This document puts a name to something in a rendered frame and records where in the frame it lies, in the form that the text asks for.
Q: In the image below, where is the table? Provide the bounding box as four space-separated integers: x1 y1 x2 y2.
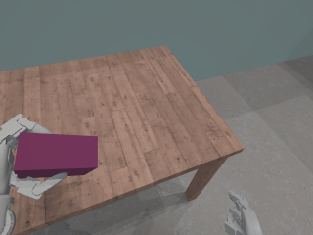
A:
0 45 245 235

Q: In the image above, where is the robot right hand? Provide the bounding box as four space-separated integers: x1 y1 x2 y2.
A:
224 191 263 235

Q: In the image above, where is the robot left hand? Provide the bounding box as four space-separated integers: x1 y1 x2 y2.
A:
0 114 68 200

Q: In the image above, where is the sponge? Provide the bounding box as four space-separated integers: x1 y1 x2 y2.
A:
14 132 98 179

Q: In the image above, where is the left robot forearm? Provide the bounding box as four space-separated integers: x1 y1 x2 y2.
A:
0 194 17 235

